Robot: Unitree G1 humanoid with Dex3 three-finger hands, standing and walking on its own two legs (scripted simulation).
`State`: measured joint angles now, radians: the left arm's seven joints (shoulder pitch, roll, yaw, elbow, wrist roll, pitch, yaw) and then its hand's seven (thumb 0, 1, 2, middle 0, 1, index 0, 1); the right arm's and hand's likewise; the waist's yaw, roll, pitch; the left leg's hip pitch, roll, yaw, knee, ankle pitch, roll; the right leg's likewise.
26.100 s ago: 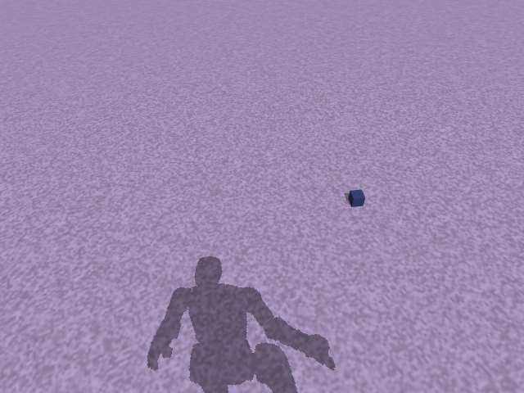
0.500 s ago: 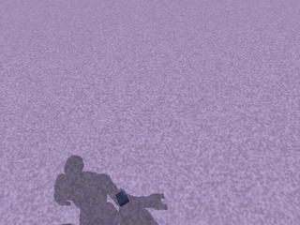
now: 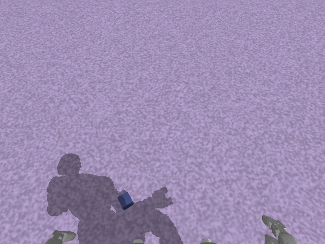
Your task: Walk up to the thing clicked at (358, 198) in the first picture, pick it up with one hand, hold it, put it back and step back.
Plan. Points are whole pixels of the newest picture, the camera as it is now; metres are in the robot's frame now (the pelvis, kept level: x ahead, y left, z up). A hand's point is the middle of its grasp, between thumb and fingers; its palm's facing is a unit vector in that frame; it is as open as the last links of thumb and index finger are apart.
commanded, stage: rise first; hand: left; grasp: from above
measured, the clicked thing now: (125, 201) +0.41 +0.23 -0.68
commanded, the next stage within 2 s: none
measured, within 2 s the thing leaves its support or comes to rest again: neither
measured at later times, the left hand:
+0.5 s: hand out of the picture +0.15 +0.28 -0.25, palm faces -0.31 -0.65 -0.69, open 14.0 cm
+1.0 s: hand (95, 216) +0.29 +0.30 -0.42, palm faces -0.29 -0.18 -0.94, open 13.5 cm
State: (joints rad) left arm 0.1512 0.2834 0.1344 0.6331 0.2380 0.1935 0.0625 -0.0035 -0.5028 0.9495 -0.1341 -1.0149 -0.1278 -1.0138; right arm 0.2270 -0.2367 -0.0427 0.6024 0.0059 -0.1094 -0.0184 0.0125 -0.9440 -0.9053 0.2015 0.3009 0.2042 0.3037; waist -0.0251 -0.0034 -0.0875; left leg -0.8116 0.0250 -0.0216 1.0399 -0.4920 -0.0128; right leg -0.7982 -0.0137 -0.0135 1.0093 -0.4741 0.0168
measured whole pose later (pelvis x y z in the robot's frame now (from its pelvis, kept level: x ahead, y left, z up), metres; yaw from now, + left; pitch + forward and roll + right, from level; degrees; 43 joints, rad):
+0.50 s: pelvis -0.03 +0.00 -0.10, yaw +0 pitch +27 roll -2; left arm 0.03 0.33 0.09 0.63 0.51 0.19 0.19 -0.01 -0.50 0.93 -0.09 -1.06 -0.09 -1.04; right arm 0.12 -0.25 -0.02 0.58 0.00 -0.18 -0.03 0.01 -0.89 -0.89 0.20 0.30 0.21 0.30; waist -0.02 0.00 -0.18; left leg -1.34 0.01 -0.04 1.50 -0.62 -0.02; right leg -1.32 -0.03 -0.02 1.47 -0.61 0.02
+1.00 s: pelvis -0.09 -0.01 -0.28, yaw -3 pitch +35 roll -3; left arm -0.67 0.47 0.14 1.23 0.87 0.18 0.54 0.00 -0.45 0.94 -0.12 -1.09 -0.14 -1.06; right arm 0.07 -0.23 -0.02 0.82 -0.09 -0.15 0.04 0.01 -0.89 -0.89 0.20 0.30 0.20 0.30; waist -0.08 0.01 -0.16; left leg -2.03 0.02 -0.08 2.08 -0.67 -0.04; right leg -2.02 0.01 -0.03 2.04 -0.64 0.00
